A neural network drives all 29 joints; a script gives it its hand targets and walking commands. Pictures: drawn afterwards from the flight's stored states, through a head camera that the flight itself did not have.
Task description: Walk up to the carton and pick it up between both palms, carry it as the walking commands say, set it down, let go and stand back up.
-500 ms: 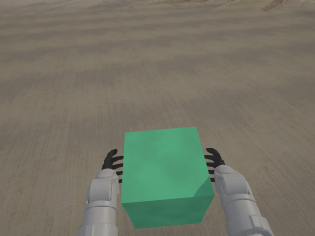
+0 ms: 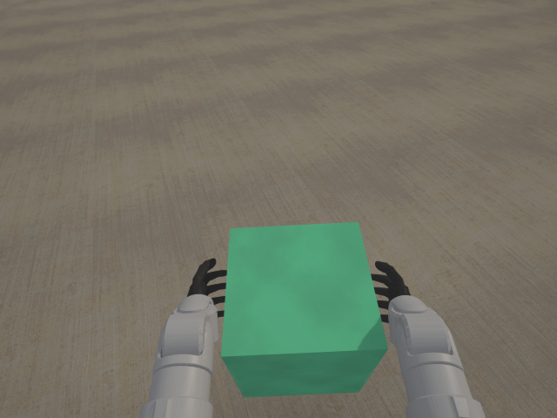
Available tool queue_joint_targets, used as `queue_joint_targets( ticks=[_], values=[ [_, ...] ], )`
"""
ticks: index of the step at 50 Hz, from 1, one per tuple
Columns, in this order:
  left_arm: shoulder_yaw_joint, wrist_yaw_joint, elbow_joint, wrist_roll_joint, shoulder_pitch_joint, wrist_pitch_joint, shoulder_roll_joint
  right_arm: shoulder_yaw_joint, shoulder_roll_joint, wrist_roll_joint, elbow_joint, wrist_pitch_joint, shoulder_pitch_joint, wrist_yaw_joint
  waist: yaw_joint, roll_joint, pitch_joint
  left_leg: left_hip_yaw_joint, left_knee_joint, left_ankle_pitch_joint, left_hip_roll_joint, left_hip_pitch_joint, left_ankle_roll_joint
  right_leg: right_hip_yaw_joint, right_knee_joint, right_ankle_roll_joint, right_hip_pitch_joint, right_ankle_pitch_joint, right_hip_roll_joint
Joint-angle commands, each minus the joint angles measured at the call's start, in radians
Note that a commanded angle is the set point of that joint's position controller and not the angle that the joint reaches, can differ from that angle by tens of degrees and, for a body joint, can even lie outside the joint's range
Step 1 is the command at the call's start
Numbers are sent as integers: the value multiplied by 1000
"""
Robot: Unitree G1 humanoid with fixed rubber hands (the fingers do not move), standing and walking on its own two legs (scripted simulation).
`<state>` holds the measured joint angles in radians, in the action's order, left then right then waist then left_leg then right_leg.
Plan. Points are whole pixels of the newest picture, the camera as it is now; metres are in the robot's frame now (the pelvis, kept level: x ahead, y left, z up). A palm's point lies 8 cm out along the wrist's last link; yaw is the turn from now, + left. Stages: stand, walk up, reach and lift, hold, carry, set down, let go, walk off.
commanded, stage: reach and lift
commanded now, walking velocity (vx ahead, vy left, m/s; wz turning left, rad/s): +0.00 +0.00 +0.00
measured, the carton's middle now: (297, 314) +0.32 +0.02 -0.05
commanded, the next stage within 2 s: hold in 1.46 s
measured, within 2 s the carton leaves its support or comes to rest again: neither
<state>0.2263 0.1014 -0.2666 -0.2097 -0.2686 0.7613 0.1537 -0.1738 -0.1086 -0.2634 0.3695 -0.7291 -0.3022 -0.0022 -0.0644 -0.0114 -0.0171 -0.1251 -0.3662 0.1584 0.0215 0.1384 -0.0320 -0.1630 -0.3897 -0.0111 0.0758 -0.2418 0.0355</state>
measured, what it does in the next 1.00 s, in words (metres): stands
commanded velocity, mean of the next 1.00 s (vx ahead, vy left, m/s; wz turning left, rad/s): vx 0.00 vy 0.00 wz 0.00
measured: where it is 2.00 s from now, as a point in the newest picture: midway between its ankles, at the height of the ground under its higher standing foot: outside the picture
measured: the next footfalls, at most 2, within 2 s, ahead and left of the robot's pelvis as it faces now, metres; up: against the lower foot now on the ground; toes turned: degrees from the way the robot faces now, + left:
none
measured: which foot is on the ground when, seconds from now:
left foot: down 0.00-1.00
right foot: down 0.00-1.00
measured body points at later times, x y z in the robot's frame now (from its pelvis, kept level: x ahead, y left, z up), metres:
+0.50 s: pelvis +0.00 +0.00 +0.00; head -0.03 +0.00 +0.45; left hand +0.29 +0.15 +0.03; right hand +0.29 -0.15 +0.02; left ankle +0.03 +0.14 -0.74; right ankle -0.01 -0.13 -0.74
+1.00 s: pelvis +0.00 +0.01 +0.00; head -0.04 +0.01 +0.45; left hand +0.29 +0.16 +0.03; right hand +0.29 -0.14 +0.03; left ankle +0.03 +0.14 -0.74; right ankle -0.01 -0.13 -0.74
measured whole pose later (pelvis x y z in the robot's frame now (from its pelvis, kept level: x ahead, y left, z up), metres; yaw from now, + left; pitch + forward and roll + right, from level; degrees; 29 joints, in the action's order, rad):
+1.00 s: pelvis +0.00 +0.01 +0.00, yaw +1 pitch -5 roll +0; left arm 0.21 0.06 -0.25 -0.23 -0.24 0.75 0.15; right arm -0.19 -0.15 -0.27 0.26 -0.77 -0.24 -0.02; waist 0.00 -0.02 0.00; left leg -0.13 -0.37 0.16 0.03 0.11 -0.02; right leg -0.15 -0.38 -0.02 0.04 -0.24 0.02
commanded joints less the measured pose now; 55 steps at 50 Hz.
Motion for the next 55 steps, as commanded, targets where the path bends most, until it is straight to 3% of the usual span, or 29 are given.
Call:
queue_joint_targets(
  ticks=[1,2,3,6,7,8,10,12,13,16,18,20,21,22,23,24,25,30,35,38,40,41,42,43,46,48,49,52,55],
  values=[
    [-603,-340,55,274,-541,-25,987,542,-950,310,-206,77,-613,272,13,42,-315,88,9,-288,80,-203,-17,69,64,10,-5,286,64],
    [-608,-352,36,288,-558,-30,976,550,-944,303,-207,65,-645,268,15,-47,-352,72,15,-214,68,-235,-7,71,87,3,2,206,72],
    [-607,-353,22,269,-524,-20,994,555,-980,316,-215,66,-599,263,6,15,-272,83,20,-205,82,-181,-1,53,92,8,-14,225,53],
    [-632,-351,95,266,-582,-46,985,548,-1001,289,-193,66,-594,276,25,-14,-356,52,9,-267,65,-239,-10,84,71,12,13,227,93],
    [-612,-352,54,279,-541,-31,1007,531,-949,306,-197,64,-604,280,16,67,-332,59,13,-245,72,-225,-17,72,89,22,3,212,73],
    [-618,-349,58,271,-524,-47,987,566,-942,311,-223,71,-633,280,21,14,-340,64,9,-256,65,-240,-7,62,75,9,29,236,65],
    [-701,-343,125,320,-523,-32,1073,590,-947,338,-308,81,-617,264,68,65,-378,59,-6,-347,70,-256,-24,60,74,17,-29,297,68],
    [-650,-344,102,285,-489,-31,1003,612,-952,332,-358,68,-625,248,48,-15,-367,62,0,-360,81,-232,-6,72,60,-8,-65,409,66],
    [-600,-335,66,265,-429,-34,954,566,-937,318,-290,49,-571,248,23,-52,-351,57,2,-344,62,-280,7,67,77,-9,-1,340,65],
    [-626,-346,72,268,-495,-37,1006,553,-915,297,-260,43,-524,256,69,12,-271,51,33,-252,63,-203,-3,75,81,5,-25,241,73],
    [-622,-335,61,257,-506,-23,992,558,-938,307,-237,36,-545,258,31,50,-264,61,30,-233,79,-204,-6,60,87,4,-11,239,64],
    [-616,-334,87,254,-503,-42,999,541,-927,290,-250,48,-589,265,42,2,-303,40,26,-248,58,-245,1,70,98,12,30,195,80],
    [-682,-334,131,289,-536,-45,1045,568,-915,313,-299,57,-591,263,71,30,-366,51,14,-297,63,-285,-15,73,99,10,7,239,88],
    [-651,-326,150,267,-492,-53,999,602,-946,332,-319,61,-600,265,13,43,-387,50,6,-313,63,-224,-1,65,71,6,-41,313,66],
    [-660,-326,143,274,-502,-55,998,582,-920,327,-325,71,-595,259,60,53,-432,57,-1,-329,72,-233,-7,60,63,5,-57,374,68],
    [-650,-324,153,291,-499,-56,975,618,-962,353,-290,55,-551,252,-4,-45,-384,59,5,-334,74,-238,8,73,61,-13,-56,426,68],
    [-662,-326,178,271,-504,-53,964,589,-947,329,-297,57,-521,245,45,16,-408,73,2,-341,79,-220,-1,50,52,-9,-96,439,58],
    [-570,-350,34,220,-506,-43,932,530,-941,276,-247,40,-583,248,55,-21,-233,77,27,-120,70,-216,19,62,107,-9,50,118,64],
    [-614,-361,59,257,-580,-50,996,568,-982,326,-229,54,-625,259,16,45,-293,93,11,-127,81,-166,7,57,85,-4,21,175,42],
    [-616,-379,10,259,-550,-43,1026,547,-955,310,-250,55,-680,257,77,8,-328,86,-2,-142,81,-201,3,74,91,3,42,125,58],
    [-602,-366,12,250,-537,-45,980,568,-997,322,-233,63,-661,249,30,-23,-310,80,4,-156,69,-175,17,68,83,-2,1,200,51],
    [-635,-372,97,287,-580,-58,997,550,-981,313,-226,50,-605,248,63,-31,-372,81,6,-197,65,-202,5,75,77,0,-9,204,66],
    [-659,-365,104,296,-592,-53,1021,574,-1011,324,-236,49,-611,251,65,49,-374,88,-7,-189,69,-201,-3,59,56,8,6,190,51],
    [-646,-365,89,299,-625,-47,1005,542,-971,302,-192,39,-606,253,82,-9,-320,77,8,-159,59,-193,-8,67,69,14,24,127,62],
    [-623,-363,54,265,-500,-28,988,526,-961,289,-242,45,-558,256,92,8,-303,68,13,-221,67,-235,-4,81,80,5,8,205,69],
    [-621,-362,78,260,-490,-39,988,566,-974,312,-250,42,-566,262,57,15,-357,67,15,-257,74,-218,4,58,74,-5,-28,298,54],
    [-657,-360,102,285,-493,-34,1027,568,-960,308,-308,47,-541,254,102,-12,-331,50,14,-296,68,-230,3,84,74,3,-34,299,73],
    [-650,-348,117,292,-505,-37,1023,562,-933,318,-306,40,-531,256,81,53,-328,47,19,-274,66,-229,-7,70,83,15,-14,263,66],
    [-606,-348,36,267,-471,-30,1007,566,-911,320,-321,48,-610,280,46,6,-299,50,32,-211,63,-233,-5,88,98,9,42,171,79]
  ],
)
